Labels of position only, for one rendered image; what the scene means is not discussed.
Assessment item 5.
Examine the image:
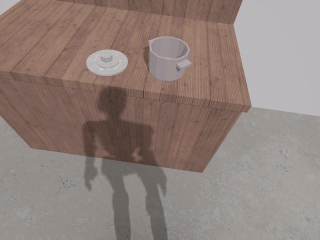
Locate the pot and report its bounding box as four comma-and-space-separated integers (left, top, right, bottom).
148, 36, 192, 81

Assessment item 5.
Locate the lid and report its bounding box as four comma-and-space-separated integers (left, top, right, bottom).
86, 49, 128, 77

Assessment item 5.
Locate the knob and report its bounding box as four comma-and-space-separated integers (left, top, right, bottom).
100, 51, 113, 62

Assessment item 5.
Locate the table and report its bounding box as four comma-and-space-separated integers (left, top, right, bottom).
0, 0, 252, 173

